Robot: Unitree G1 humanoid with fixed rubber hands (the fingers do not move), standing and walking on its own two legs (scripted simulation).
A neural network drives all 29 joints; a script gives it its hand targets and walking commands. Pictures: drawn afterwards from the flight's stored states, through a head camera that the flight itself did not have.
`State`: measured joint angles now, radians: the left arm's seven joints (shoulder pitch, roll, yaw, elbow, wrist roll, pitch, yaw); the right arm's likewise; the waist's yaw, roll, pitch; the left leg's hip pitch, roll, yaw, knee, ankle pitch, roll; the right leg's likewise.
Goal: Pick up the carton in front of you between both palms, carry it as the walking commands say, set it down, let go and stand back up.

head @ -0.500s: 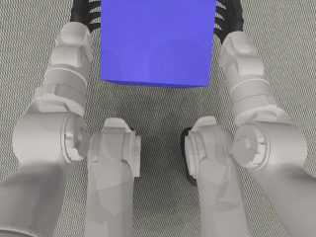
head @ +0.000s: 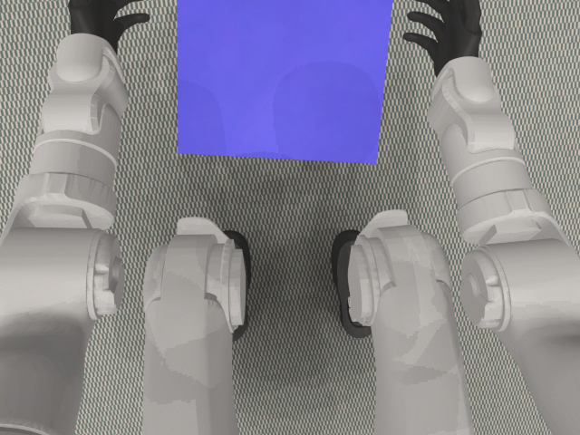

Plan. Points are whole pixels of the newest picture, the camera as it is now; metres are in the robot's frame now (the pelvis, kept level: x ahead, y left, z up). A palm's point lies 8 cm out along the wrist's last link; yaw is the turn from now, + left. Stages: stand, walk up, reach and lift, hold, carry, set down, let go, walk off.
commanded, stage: set down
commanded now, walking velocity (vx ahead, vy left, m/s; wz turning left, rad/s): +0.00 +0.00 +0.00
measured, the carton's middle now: (280, 81) +0.49 +0.02 -0.25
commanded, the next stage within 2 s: let go in 0.90 s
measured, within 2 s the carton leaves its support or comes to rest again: neither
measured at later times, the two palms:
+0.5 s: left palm out of the picture +0.52 +0.23 +0.01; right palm out of the picture +0.50 -0.17 +0.02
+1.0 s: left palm out of the picture +0.51 +0.23 +0.16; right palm out of the picture +0.49 -0.17 +0.16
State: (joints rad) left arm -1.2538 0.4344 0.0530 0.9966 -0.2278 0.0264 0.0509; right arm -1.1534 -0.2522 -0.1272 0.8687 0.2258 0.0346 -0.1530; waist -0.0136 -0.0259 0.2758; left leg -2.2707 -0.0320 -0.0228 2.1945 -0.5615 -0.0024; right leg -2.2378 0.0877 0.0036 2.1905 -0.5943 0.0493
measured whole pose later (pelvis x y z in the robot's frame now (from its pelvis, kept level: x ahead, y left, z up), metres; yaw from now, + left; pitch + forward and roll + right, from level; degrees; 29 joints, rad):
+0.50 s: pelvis +0.01 +0.00 +0.13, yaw +0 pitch +46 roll -2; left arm -1.08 0.36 0.20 0.87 -0.07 0.12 -0.01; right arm -0.98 -0.16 -0.24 0.72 0.09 0.13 -0.14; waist -0.02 -0.01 -0.04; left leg -2.04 -0.04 -0.04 1.75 -0.50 0.00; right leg -2.01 0.07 0.02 1.74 -0.53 0.04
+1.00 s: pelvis +0.04 +0.01 +0.27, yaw +1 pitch +44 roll -2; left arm -0.93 0.29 0.27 0.87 0.05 0.09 -0.05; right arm -0.82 -0.13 -0.29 0.72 0.00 0.09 -0.06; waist -0.03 0.00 -0.12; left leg -1.59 -0.05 -0.05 1.19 -0.36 0.01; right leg -1.56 0.05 0.04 1.18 -0.38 0.03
